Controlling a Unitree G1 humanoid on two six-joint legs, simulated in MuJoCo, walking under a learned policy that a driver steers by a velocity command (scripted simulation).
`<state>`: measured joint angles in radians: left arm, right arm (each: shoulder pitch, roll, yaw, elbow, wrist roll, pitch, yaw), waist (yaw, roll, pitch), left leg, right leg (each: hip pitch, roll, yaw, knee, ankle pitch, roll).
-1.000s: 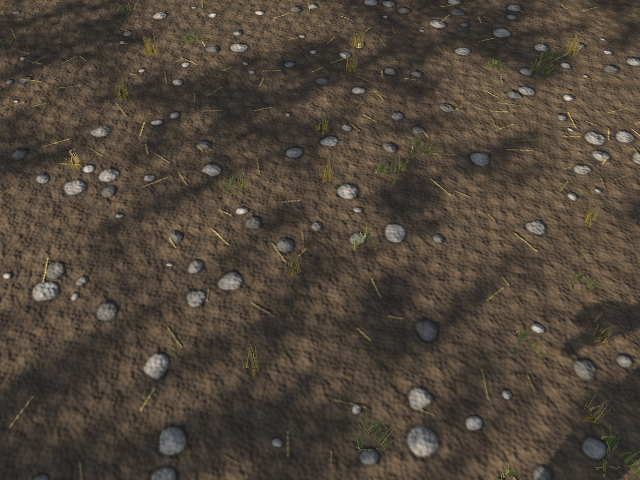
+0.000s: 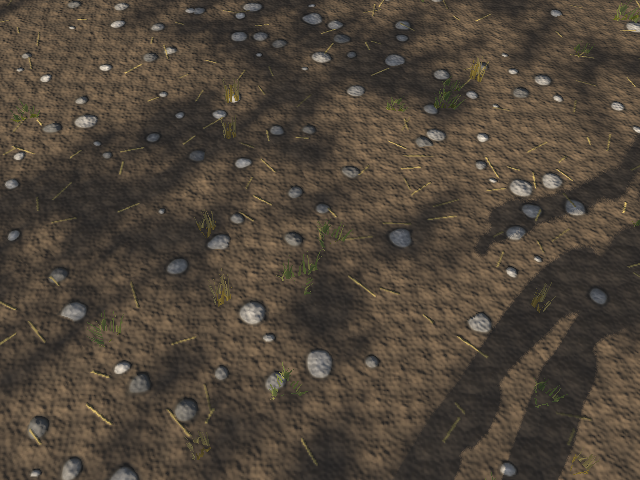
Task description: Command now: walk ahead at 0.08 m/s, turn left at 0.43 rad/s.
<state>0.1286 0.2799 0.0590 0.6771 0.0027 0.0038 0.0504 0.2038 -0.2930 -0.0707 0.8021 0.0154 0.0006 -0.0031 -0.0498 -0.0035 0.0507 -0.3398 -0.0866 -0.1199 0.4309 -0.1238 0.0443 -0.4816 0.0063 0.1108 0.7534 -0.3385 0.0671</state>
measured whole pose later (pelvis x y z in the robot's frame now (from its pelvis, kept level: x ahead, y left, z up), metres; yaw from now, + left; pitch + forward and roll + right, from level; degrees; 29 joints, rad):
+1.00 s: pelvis +0.03 +0.01 +0.00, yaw +24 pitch +0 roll +0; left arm 0.20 0.26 0.05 0.77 0.01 0.00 0.02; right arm 0.15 -0.24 -0.02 0.76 -0.02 0.00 0.01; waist 0.00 0.01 0.02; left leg -0.24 -0.06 -0.03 0.50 -0.26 0.03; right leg -0.23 -0.04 0.02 0.51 -0.28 0.04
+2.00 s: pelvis +0.04 -0.01 +0.00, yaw +24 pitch -2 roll +0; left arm 0.22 0.22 0.01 1.05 0.00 -0.01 0.03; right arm 0.20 -0.22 -0.03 1.08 0.00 0.01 -0.04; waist 0.00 0.00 0.04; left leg -0.19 -0.01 -0.05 0.48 -0.25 -0.01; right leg -0.18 0.01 0.00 0.48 -0.27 0.00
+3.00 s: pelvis +0.16 +0.07 +0.00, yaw +24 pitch +2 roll +0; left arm 0.08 0.26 0.04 0.93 -0.02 -0.09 -0.02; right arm 0.52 -0.17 -0.01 1.09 0.00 -0.08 -0.01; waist -0.08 -0.03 -0.01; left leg 0.07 -0.03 0.02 0.19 -0.29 0.04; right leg -0.66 -0.09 -0.02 0.80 -0.07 -0.03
